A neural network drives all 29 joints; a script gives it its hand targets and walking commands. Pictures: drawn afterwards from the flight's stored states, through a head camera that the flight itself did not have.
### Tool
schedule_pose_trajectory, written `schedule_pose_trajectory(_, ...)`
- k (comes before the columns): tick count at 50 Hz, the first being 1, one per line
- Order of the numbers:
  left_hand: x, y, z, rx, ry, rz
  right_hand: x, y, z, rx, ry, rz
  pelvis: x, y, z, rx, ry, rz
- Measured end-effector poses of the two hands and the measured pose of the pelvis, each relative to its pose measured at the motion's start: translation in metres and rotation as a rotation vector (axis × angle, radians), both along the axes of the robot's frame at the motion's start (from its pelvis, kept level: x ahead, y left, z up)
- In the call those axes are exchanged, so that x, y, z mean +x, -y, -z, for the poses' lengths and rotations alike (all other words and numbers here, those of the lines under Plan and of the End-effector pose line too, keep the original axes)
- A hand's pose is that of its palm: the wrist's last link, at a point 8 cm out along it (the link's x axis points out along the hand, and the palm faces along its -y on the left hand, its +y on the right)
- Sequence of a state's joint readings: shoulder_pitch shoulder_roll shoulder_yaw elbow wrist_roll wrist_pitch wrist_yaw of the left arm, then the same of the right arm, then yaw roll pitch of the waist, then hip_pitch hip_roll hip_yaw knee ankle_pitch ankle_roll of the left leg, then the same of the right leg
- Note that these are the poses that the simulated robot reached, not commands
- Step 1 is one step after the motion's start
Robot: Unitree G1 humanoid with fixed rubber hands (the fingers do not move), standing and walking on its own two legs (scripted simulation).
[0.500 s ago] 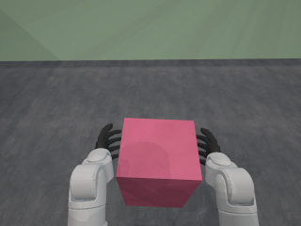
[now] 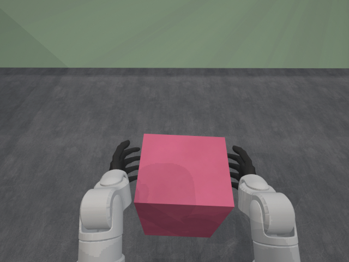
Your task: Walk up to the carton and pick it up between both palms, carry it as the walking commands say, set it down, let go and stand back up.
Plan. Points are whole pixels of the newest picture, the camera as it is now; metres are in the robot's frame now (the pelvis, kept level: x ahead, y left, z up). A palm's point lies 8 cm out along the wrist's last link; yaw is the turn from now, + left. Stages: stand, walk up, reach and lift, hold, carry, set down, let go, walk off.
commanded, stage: carry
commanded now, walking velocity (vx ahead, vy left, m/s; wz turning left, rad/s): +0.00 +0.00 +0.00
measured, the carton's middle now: (180, 191) +0.28 +0.00 +0.02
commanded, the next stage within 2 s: none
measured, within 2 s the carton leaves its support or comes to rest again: neither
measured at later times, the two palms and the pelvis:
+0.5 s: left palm (120, 176) +0.27 +0.13 +0.10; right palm (247, 180) +0.26 -0.13 +0.09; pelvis +0.00 +0.00 +0.00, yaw +0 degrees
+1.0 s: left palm (130, 169) +0.29 +0.11 +0.10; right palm (252, 178) +0.28 -0.15 +0.08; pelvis +0.02 -0.02 +0.00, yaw -2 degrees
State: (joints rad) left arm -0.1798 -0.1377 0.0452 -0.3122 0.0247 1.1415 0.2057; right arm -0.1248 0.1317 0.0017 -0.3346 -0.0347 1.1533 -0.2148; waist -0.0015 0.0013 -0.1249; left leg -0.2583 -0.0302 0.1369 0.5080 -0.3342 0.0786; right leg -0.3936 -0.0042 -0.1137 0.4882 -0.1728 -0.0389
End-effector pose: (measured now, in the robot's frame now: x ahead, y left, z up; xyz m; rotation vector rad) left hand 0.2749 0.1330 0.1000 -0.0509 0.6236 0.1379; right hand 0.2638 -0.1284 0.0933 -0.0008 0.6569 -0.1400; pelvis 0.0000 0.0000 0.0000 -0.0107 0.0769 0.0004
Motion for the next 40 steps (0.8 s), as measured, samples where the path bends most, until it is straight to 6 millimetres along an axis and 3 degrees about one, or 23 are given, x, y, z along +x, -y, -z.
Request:
schedule_pose_trajectory(19, -0.0027, 0.0028, 0.0006, 0.005, -0.009, 0.004, -0.0041, 0.0025, 0.003, -0.001, -0.011, -0.003, -0.0004, 0.0022, -0.0004, 0.003, -0.001, -0.004)
schedule_pose_trajectory(36, 0.0023, 0.0047, 0.0031, 0.017, -0.017, -0.006, 0.0043, 0.0044, 0.007, 0.006, -0.021, -0.013, 0.003, 0.0062, -0.0003, 0.006, -0.002, -0.008)
schedule_pose_trajectory(40, 0.0006, 0.0065, -0.0033, 0.017, 0.008, -0.008, 0.0029, 0.0063, 0.002, 0.02, 0.003, -0.009, 0.0027, 0.0075, -0.0002, 0.006, 0.0, -0.007)
